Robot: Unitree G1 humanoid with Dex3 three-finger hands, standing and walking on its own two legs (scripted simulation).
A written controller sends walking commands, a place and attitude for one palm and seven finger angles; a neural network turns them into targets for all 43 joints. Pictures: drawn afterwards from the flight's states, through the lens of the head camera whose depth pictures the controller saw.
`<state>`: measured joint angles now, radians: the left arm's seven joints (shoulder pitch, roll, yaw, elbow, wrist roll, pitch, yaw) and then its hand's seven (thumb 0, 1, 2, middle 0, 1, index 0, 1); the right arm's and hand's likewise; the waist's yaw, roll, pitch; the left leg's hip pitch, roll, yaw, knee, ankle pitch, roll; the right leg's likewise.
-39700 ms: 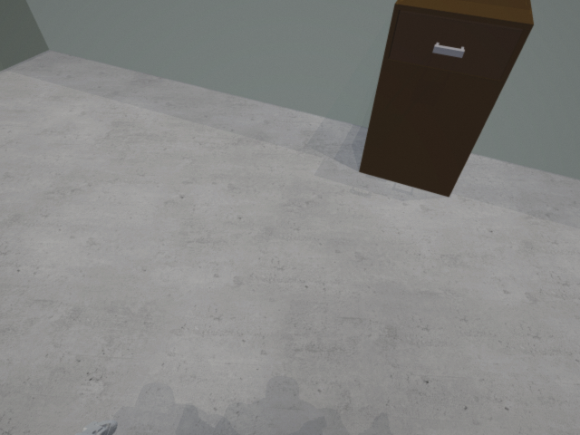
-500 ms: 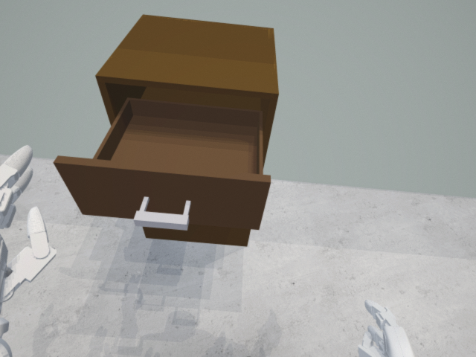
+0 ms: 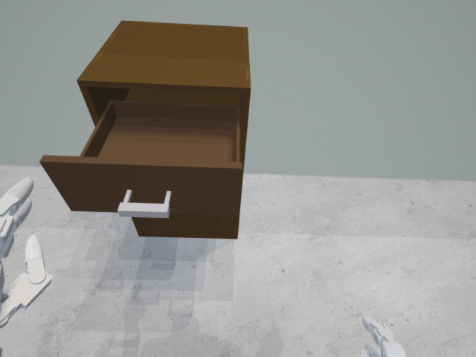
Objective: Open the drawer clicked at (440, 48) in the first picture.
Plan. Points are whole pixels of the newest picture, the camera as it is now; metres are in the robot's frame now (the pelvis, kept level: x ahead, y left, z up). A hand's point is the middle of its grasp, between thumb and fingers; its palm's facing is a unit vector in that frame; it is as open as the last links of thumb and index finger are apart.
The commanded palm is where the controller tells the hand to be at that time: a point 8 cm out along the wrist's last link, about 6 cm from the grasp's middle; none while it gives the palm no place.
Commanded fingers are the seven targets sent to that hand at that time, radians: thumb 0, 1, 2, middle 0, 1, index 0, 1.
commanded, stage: stop stepping back and stand still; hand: left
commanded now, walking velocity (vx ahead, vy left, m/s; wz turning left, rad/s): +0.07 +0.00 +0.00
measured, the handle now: (146, 202) +0.46 +0.22 -0.06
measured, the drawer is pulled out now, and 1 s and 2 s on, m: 0.30 0.30 0.30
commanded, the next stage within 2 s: let the arm hang, fingers relaxed in 0.78 s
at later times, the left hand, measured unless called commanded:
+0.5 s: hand (3, 282) +0.18 +0.27 +0.15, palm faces +0.35 -0.85 -0.39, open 7.5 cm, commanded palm +0.12 +0.32 +0.17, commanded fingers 0.00 0.90 0.90 -0.20 -0.30 -0.20 -0.30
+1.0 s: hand (53, 321) +0.18 +0.29 -0.01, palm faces +0.14 -0.89 -0.43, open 7.4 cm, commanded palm none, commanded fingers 0.00 0.90 0.90 -0.20 -0.30 -0.20 -0.30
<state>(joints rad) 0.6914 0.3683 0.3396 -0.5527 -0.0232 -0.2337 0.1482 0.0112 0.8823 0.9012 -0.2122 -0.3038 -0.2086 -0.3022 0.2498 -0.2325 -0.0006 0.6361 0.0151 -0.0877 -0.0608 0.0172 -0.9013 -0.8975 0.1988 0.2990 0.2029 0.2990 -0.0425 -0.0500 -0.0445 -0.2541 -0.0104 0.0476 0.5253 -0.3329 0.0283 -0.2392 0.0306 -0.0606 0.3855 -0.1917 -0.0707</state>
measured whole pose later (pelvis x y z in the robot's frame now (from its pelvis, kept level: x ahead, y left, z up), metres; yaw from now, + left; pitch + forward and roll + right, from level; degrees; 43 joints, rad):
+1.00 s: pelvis -0.02 +0.05 -0.01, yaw +1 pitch +1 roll +0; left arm 0.36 0.33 0.15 0.09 0.03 -0.05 0.04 0.00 0.89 0.90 -0.20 -0.30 -0.20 -0.30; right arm 0.15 -0.27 -0.01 0.76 0.00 -0.08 0.00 0.01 -0.90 -0.90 0.20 0.30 0.20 0.30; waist 0.00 0.03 -0.02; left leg -0.28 -0.05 0.06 0.53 -0.28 0.07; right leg -0.32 -0.02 -0.06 0.54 -0.24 -0.01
